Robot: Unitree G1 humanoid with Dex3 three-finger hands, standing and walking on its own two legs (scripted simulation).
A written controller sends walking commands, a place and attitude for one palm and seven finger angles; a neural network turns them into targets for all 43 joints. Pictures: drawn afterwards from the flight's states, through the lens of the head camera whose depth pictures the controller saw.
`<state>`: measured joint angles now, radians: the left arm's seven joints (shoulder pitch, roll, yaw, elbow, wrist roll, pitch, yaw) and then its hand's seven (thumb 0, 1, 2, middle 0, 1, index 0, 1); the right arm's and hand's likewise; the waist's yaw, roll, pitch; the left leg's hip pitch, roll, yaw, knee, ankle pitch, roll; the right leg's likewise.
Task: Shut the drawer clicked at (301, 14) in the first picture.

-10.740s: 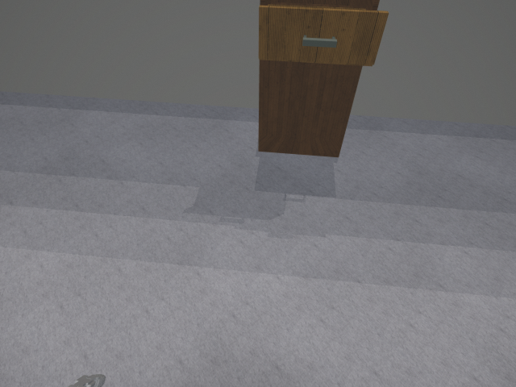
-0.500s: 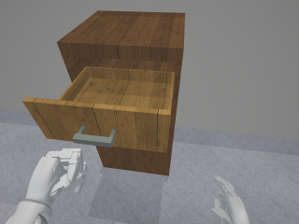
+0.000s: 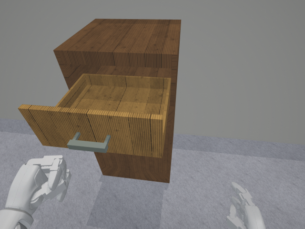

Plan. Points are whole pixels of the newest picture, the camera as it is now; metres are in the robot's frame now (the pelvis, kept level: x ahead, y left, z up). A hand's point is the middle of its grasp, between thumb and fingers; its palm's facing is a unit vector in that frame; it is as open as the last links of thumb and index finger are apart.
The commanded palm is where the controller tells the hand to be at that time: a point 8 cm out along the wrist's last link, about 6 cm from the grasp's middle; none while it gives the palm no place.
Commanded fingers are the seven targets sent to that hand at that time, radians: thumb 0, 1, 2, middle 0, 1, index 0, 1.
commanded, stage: bring the fist close to the handle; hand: left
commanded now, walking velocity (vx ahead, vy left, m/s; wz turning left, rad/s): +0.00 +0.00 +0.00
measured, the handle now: (90, 141) +0.35 +0.24 +0.04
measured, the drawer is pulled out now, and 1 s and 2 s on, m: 0.29 0.29 0.27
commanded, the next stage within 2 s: push the drawer shut in 1.40 s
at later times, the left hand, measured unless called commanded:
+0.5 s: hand (79, 177) +0.21 +0.20 +0.09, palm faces +0.00 -1.00 -0.06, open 3.3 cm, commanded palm +0.18 +0.25 +0.09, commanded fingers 0.00 0.90 0.90 -1.40 -1.60 -1.40 -1.60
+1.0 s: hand (94, 172) +0.25 +0.19 +0.04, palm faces -0.02 -1.00 -0.05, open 3.3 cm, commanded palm +0.23 +0.25 +0.04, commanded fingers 0.00 0.90 0.90 -1.40 -1.60 -1.40 -1.60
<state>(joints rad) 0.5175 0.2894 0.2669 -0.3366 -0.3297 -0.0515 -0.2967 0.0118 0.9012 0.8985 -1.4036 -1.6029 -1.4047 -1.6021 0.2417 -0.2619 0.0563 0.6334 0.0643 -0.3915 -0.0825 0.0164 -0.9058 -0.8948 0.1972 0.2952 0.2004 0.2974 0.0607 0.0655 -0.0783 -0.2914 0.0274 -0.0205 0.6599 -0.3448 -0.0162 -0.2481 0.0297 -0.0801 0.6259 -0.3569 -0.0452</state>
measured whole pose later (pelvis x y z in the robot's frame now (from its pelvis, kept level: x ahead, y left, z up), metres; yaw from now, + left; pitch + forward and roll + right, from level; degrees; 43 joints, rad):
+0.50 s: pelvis -0.01 +0.01 +0.00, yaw +0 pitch +1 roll -1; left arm 0.37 0.24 0.19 -0.12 -0.28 -0.15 -0.27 0.01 0.90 0.90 -1.40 -1.60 -1.40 -1.60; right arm 0.25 -0.27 0.04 0.65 0.03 -0.36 -0.07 0.02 -0.90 -0.89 0.20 0.30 0.20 0.30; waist 0.02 0.05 -0.05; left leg -0.38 0.01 -0.01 0.70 -0.35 0.00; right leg -0.34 0.01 -0.07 0.68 -0.37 -0.03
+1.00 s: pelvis -0.01 +0.02 -0.02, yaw -1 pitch +7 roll -1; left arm 0.18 0.21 0.13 0.09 -0.22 -0.27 -0.20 0.01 0.90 0.90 -1.40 -1.60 -1.40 -1.60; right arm 0.23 -0.25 0.05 0.61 0.02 -0.25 -0.04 0.01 -0.91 -0.89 0.20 0.30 0.20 0.30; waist 0.00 0.04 -0.06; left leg -0.57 0.00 0.00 0.85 -0.40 0.02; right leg -0.54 -0.01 -0.06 0.83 -0.42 -0.02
